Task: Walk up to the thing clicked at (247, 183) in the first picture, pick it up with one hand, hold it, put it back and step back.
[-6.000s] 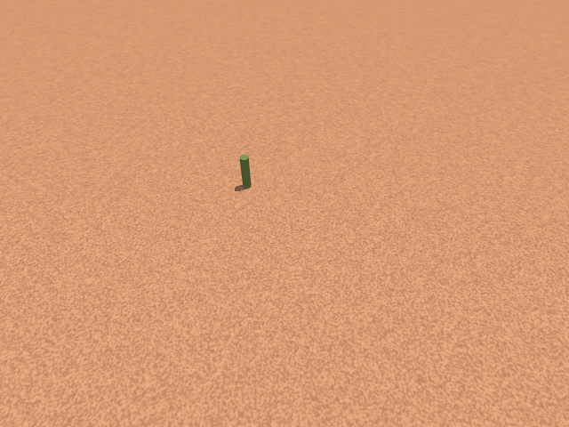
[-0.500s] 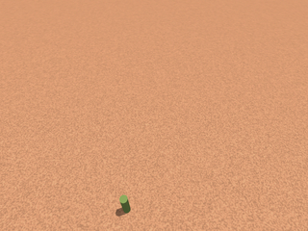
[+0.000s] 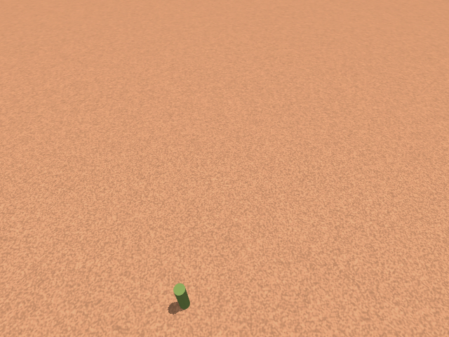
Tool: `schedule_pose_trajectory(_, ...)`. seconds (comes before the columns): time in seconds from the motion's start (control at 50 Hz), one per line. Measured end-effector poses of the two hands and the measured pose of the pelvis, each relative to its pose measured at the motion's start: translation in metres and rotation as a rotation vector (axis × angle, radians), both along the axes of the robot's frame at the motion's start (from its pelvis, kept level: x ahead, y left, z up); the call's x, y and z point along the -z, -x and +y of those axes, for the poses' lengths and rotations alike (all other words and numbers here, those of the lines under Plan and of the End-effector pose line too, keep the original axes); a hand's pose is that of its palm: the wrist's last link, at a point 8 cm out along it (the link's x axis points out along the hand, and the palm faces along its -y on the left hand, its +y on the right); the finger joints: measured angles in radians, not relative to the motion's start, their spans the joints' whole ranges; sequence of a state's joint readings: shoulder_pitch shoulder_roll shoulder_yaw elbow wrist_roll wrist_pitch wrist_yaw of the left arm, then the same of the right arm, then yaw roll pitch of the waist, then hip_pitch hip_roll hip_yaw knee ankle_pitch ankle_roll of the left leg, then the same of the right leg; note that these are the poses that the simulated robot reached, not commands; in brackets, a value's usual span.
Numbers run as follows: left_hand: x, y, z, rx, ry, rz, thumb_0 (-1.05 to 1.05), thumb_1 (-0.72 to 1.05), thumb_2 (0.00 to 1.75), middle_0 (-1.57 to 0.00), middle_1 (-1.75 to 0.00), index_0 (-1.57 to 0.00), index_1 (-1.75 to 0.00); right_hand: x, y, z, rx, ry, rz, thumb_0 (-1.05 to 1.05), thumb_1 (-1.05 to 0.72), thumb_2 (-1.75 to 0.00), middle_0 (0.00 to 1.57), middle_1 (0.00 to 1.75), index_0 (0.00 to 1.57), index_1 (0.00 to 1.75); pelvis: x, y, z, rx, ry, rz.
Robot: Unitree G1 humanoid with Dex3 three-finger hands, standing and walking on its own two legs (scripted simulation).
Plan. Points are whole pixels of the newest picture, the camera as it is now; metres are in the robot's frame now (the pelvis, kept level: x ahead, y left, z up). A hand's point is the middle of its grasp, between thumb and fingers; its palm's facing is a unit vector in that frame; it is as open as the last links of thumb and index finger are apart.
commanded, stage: stand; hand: left
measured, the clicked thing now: (182, 297) +0.37 +0.20 -0.68
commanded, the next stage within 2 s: go down in 1.36 s
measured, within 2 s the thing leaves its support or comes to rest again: neither
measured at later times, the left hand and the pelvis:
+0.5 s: hand out of the picture +0.08 +0.25 -0.16, palm faces -0.03 -0.94 -0.34, open 7.4 cm; pelvis +0.01 +0.00 +0.00, yaw +0 degrees
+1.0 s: hand out of the picture +0.08 +0.25 -0.16, palm faces -0.03 -0.94 -0.34, open 7.4 cm; pelvis +0.01 +0.00 +0.00, yaw +0 degrees
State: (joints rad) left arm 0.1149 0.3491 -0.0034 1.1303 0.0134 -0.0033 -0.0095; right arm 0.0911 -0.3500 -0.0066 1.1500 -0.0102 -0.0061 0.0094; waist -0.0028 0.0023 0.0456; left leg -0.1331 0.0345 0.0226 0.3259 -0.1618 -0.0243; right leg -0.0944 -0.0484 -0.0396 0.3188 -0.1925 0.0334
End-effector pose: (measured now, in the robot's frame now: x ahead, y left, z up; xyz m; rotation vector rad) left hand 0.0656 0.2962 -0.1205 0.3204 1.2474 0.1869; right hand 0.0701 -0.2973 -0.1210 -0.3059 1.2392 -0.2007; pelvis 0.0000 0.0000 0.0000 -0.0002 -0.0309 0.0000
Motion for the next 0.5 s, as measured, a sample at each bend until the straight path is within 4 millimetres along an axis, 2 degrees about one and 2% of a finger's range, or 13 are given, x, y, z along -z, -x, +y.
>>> schedule_pose_trajectory(0.24,-0.0009,-0.0095,-0.0007,0.000,0.002,-0.018,0.00,0.90,0.90,-0.20,-0.30,-0.20,-0.30,-0.0016,-0.0078,0.0002,-0.008,0.003,-0.015,0.00,-0.90,-0.90,0.20,0.30,0.21,0.30,-0.0002,-0.0037,-0.0002,0.000,0.000,-0.001)
schedule_pose_trajectory(0.5,-0.0003,-0.0079,0.0009,-0.002,0.000,-0.008,0.00,0.90,0.90,-0.20,-0.30,-0.20,-0.30,-0.0020,-0.0107,0.0007,-0.007,0.004,-0.014,0.00,-0.90,-0.90,0.20,0.30,0.21,0.30,-0.0002,-0.0065,0.0004,0.000,0.000,0.001)
